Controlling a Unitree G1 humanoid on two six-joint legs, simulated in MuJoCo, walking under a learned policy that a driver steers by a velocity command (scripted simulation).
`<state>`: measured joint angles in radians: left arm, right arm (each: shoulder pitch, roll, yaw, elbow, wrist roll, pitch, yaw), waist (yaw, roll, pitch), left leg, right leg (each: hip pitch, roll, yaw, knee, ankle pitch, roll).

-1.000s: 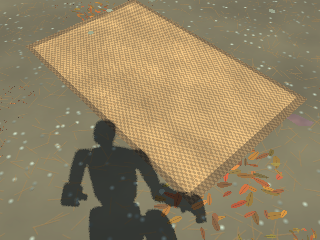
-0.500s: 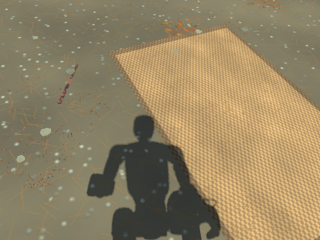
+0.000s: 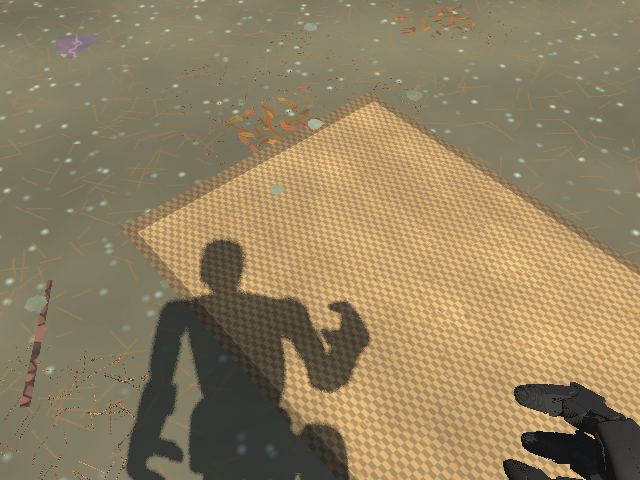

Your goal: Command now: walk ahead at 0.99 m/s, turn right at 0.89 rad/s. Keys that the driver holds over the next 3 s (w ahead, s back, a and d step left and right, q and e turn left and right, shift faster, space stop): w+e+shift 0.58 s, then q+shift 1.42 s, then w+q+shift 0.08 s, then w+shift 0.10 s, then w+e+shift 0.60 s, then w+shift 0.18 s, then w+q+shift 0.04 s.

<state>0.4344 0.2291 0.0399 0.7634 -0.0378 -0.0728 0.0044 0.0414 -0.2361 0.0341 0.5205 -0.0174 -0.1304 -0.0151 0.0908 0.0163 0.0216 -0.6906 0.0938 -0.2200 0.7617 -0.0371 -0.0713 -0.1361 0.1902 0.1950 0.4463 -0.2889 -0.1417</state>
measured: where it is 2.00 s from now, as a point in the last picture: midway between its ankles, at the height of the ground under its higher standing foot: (490, 345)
